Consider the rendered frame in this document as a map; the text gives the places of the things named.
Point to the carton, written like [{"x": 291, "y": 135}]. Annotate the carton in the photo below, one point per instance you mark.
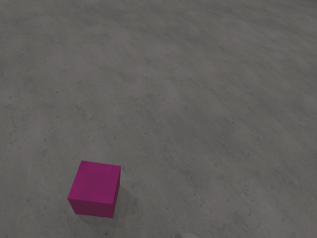
[{"x": 95, "y": 189}]

